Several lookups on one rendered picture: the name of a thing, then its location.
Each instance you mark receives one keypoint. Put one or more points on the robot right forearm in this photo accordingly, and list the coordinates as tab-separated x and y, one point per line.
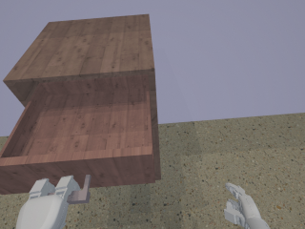
255	223

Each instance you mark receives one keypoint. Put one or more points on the right robot hand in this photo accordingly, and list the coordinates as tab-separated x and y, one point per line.
238	212

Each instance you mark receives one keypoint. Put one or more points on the cabinet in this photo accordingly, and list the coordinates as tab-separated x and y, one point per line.
88	49

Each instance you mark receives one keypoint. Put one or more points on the drawer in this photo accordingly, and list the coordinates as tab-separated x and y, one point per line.
100	127

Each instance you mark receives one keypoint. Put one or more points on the handle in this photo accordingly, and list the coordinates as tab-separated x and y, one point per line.
79	196

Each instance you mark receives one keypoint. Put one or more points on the left robot hand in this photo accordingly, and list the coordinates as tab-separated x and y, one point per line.
43	211

